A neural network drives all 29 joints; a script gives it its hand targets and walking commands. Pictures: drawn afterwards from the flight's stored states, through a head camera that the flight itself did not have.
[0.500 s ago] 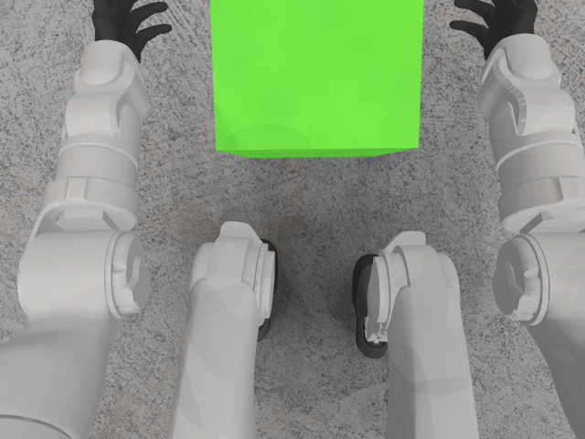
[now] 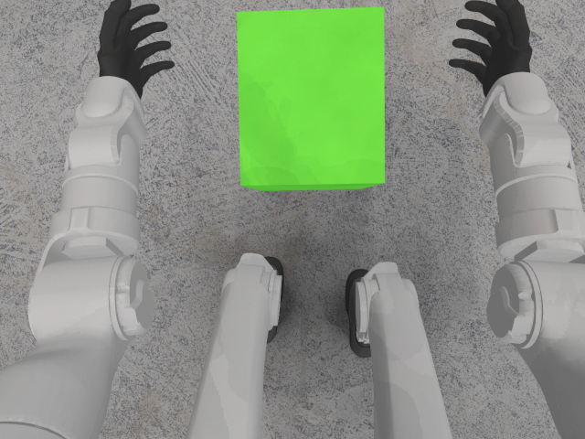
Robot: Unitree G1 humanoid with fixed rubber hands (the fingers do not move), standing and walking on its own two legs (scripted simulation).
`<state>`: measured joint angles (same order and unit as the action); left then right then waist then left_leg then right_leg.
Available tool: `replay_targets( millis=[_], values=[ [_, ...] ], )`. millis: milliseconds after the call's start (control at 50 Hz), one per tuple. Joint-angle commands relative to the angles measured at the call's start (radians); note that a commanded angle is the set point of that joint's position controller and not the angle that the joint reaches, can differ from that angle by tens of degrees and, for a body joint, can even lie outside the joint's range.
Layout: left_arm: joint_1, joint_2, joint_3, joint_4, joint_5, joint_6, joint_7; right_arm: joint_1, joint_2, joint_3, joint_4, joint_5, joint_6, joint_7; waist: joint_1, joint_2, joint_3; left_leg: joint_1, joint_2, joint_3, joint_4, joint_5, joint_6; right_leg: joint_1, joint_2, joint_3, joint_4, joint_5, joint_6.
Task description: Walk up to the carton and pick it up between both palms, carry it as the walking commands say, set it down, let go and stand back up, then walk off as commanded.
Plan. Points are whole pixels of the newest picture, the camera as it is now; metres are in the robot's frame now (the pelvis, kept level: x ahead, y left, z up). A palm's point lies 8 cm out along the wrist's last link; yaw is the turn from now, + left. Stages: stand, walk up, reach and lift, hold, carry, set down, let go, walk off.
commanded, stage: set down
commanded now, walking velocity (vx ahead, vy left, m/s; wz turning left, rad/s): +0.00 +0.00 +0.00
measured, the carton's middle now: (310, 118) +0.54 +0.03 -0.40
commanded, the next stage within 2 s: let go in 0.48 s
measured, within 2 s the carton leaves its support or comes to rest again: neither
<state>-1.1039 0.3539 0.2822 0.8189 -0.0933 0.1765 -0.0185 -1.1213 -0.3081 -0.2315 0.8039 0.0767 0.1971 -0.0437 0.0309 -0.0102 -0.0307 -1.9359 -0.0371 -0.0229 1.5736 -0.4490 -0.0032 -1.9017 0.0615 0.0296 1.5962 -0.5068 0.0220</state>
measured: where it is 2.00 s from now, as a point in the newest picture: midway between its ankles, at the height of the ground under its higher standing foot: (313, 321)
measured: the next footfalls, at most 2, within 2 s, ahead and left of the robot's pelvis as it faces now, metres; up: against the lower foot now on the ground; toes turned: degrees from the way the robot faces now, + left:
none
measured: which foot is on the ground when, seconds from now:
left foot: down 0.00-1.00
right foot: down 0.00-1.00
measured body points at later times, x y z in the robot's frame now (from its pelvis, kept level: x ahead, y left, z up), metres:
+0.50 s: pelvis +0.03 +0.01 +0.12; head +0.31 +0.02 +0.47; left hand +0.52 +0.25 +0.02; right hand +0.54 -0.18 +0.02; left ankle +0.10 +0.11 -0.51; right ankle +0.08 -0.12 -0.51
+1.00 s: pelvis +0.07 +0.00 +0.19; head +0.26 +0.01 +0.60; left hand +0.39 +0.26 +0.09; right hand +0.40 -0.21 +0.09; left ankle +0.10 +0.11 -0.50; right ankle +0.08 -0.12 -0.50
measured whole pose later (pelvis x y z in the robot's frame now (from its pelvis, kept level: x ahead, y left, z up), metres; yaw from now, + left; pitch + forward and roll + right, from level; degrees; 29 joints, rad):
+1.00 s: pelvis +0.07 +0.00 +0.19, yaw +1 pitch +27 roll +0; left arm -0.31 0.24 0.17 0.59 0.01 0.07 -0.10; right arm -0.31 -0.18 -0.16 0.57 -0.04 0.08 0.02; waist 0.02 0.00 -0.05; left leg -0.95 -0.04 -0.05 0.76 -0.27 0.01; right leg -0.92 0.03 0.05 0.76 -0.32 0.01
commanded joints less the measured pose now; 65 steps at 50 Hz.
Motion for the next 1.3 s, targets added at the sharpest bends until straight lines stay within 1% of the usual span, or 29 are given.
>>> replay_targets(
  millis=[0, 120, 300, 340, 420, 500, 540, 600, 680, 740, 780, 820, 900, 940, 1020, 1100, 1180, 1240, 1280],
  values=[
    [-0.199, 0.146, 0.022, -0.125, 0.004, -0.017, -0.007, -0.212, -0.117, -0.018, -0.125, -0.003, -0.017, 0.010, 0.016, -0.006, -1.084, 0.739, -0.025, 0.057, -0.180, 0.378, -0.023, 0.551, 0.025, -0.067, -0.211, 0.315, 0.025],
    [-0.170, 0.132, 0.029, -0.127, 0.015, -0.023, -0.020, -0.178, -0.110, -0.029, -0.119, -0.012, -0.025, 0.029, 0.017, 0.000, -1.059, 0.844, -0.021, 0.048, -0.307, 0.416, -0.023, 0.631, 0.021, -0.054, -0.339, 0.339, 0.025],
    [-0.126, 0.083, 0.046, -0.101, 0.050, -0.045, -0.033, -0.129, -0.087, -0.054, -0.077, -0.043, -0.054, 0.051, 0.015, 0.012, -0.998, 1.017, -0.011, 0.026, -0.503, 0.475, -0.022, 0.726, 0.016, -0.039, -0.539, 0.370, 0.025],
    [-0.110, 0.065, 0.054, -0.083, 0.066, -0.053, -0.035, -0.115, -0.076, -0.059, -0.060, -0.055, -0.063, 0.056, 0.017, 0.013, -0.971, 1.045, -0.007, 0.021, -0.539, 0.488, -0.022, 0.732, 0.015, -0.039, -0.576, 0.375, 0.026],
    [-0.072, 0.014, 0.080, -0.027, 0.115, -0.076, -0.036, -0.081, -0.044, -0.084, -0.004, -0.102, -0.088, 0.066, 0.014, 0.009, -0.871, 1.028, -0.001, 0.011, -0.575, 0.491, -0.030, 0.691, 0.008, -0.043, -0.617, 0.370, 0.023],
    [-0.037, -0.004, 0.107, -0.026, 0.162, -0.089, -0.034, -0.040, -0.033, -0.112, 0.008, -0.145, -0.102, 0.068, 0.008, 0.007, -0.868, 1.053, -0.001, 0.008, -0.595, 0.512, -0.037, 0.712, 0.005, -0.044, -0.642, 0.390, 0.019],
    [-0.003, 0.004, 0.113, -0.049, 0.178, -0.092, -0.034, -0.004, -0.032, -0.122, -0.014, -0.160, -0.105, 0.062, 0.005, 0.008, -0.911, 1.102, -0.003, 0.007, -0.598, 0.554, -0.039, 0.756, 0.007, -0.042, -0.653, 0.425, 0.019],
    [0.056, 0.031, 0.092, -0.122, 0.179, -0.087, -0.043, 0.062, -0.023, -0.112, -0.098, -0.172, -0.096, 0.045, 0.005, 0.016, -1.031, 1.207, -0.005, 0.008, -0.598, 0.642, -0.032, 0.857, 0.010, -0.037, -0.661, 0.513, 0.023],
    [0.234, 0.053, 0.023, -0.263, 0.166, -0.069, -0.051, 0.240, -0.012, -0.048, -0.247, -0.164, -0.083, 0.035, 0.010, 0.046, -1.122, 1.387, -0.001, -0.003, -0.617, 0.752, -0.026, 0.953, 0.014, -0.041, -0.675, 0.580, 0.027],
    [0.379, 0.053, -0.013, -0.346, 0.143, -0.066, -0.059, 0.385, 0.005, -0.006, -0.343, -0.146, -0.075, 0.035, 0.006, 0.048, -1.097, 1.470, -0.001, -0.014, -0.647, 0.800, -0.021, 1.020, 0.014, -0.038, -0.709, 0.598, 0.025],
    [0.449, 0.044, -0.030, -0.370, 0.123, -0.071, -0.067, 0.444, 0.013, 0.016, -0.385, -0.129, -0.078, 0.038, 0.001, 0.035, -1.019, 1.461, -0.003, -0.016, -0.680, 0.761, -0.016, 1.072, 0.010, -0.031, -0.739, 0.576, 0.021],
    [0.522, 0.029, -0.047, -0.368, 0.110, -0.081, -0.075, 0.516, 0.023, 0.030, -0.393, -0.115, -0.086, 0.042, -0.007, 0.025, -0.915, 1.437, -0.005, -0.015, -0.721, 0.696, -0.013, 1.125, 0.004, -0.024, -0.777, 0.542, 0.018],
    [0.676, -0.015, -0.081, -0.323, 0.102, -0.113, -0.083, 0.677, 0.043, 0.045, -0.340, -0.114, -0.119, 0.057, -0.012, 0.012, -0.674, 1.426, 0.001, -0.018, -0.813, 0.565, -0.018, 1.187, -0.008, -0.018, -0.861, 0.460, 0.015],
    [0.746, -0.031, -0.096, -0.310, 0.101, -0.132, -0.081, 0.750, 0.047, 0.051, -0.321, -0.117, -0.139, 0.063, -0.014, 0.008, -0.600, 1.453, 0.005, -0.021, -0.852, 0.529, -0.021, 1.220, -0.012, -0.016, -0.899, 0.440, 0.013],
    [0.887, -0.054, -0.125, -0.315, 0.099, -0.163, -0.065, 0.894, 0.043, 0.073, -0.301, -0.109, -0.177, 0.067, -0.016, 0.017, -0.492, 1.538, 0.012, -0.019, -0.920, 0.506, -0.026, 1.297, -0.018, -0.010, -0.967, 0.438, 0.008],
    [1.026, -0.057, -0.157, -0.344, 0.095, -0.186, -0.047, 1.031, 0.047, 0.106, -0.313, -0.092, -0.202, 0.070, -0.021, 0.026, -0.384, 1.620, 0.015, -0.011, -0.982, 0.484, -0.025, 1.398, -0.020, -0.006, -1.032, 0.450, 0.008],
    [1.161, -0.057, -0.172, -0.396, 0.095, -0.199, -0.040, 1.161, 0.052, 0.133, -0.361, -0.081, -0.217, 0.074, -0.020, 0.025, -0.291, 1.710, 0.007, -0.003, -1.042, 0.488, -0.023, 1.508, -0.020, 0.000, -1.094, 0.482, 0.008],
    [1.231, -0.053, -0.180, -0.429, 0.093, -0.200, -0.040, 1.237, 0.047, 0.146, -0.408, -0.079, -0.220, 0.078, -0.020, 0.020, -0.234, 1.771, 0.001, 0.000, -1.088, 0.505, -0.018, 1.594, -0.022, 0.007, -1.140, 0.522, 0.006],
    [1.261, -0.051, -0.192, -0.445, 0.086, -0.192, -0.042, 1.273, 0.042, 0.153, -0.434, -0.079, -0.214, 0.082, -0.025, 0.013, -0.180, 1.800, -0.001, 0.002, -1.117, 0.494, -0.014, 1.644, -0.026, 0.012, -1.171, 0.529, 0.003]
  ],
)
